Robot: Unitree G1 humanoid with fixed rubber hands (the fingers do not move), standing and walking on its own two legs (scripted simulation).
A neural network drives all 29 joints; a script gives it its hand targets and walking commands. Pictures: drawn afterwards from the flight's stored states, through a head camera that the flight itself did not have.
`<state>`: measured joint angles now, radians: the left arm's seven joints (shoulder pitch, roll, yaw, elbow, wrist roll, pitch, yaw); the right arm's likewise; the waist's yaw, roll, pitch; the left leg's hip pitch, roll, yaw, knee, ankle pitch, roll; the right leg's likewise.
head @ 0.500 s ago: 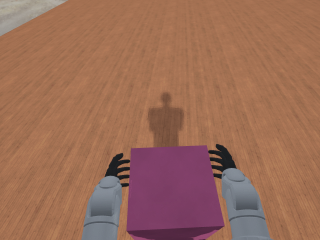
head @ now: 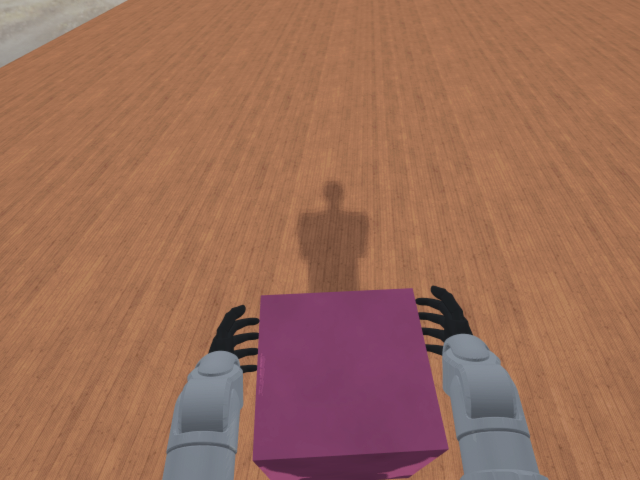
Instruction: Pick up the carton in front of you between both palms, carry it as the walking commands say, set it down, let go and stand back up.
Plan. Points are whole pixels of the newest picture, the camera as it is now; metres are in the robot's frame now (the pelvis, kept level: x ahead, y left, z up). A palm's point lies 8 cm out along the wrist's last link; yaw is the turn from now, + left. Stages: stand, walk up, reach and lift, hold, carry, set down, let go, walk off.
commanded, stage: carry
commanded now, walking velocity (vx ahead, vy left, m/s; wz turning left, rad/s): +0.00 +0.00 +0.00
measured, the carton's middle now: (339, 393) +0.29 +0.00 -0.08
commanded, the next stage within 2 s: hold in 0.06 s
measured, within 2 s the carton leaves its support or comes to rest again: neither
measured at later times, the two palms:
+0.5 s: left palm (239, 343) +0.29 +0.12 +0.06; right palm (486, 362) +0.25 -0.17 +0.06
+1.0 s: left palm (238, 347) +0.32 +0.14 +0.00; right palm (450, 343) +0.30 -0.15 +0.02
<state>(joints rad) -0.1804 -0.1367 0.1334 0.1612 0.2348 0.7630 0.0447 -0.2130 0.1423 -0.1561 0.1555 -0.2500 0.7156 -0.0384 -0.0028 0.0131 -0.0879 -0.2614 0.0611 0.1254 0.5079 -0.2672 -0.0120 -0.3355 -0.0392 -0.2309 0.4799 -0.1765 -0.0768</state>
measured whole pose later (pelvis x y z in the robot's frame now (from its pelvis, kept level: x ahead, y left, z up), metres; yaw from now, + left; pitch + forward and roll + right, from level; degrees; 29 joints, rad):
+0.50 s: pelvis -0.01 +0.02 +0.00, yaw -9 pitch -9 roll +0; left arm -0.27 -0.15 0.23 0.30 0.30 0.69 0.00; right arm -0.26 0.15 -0.21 0.21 -0.26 0.71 0.00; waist -0.01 0.03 0.02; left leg -0.02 -0.02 0.01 0.45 -0.27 0.02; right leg -0.14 0.02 -0.09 0.42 -0.13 -0.06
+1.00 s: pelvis -0.01 +0.04 -0.01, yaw -7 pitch -5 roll +0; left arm -0.49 -0.23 0.51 0.57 0.43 0.47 0.02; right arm -0.53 0.23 -0.48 0.48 -0.44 0.50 0.00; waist 0.00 0.05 0.10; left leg -0.23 -0.05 0.00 0.65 -0.35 0.04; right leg -0.34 0.01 -0.05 0.61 -0.20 -0.04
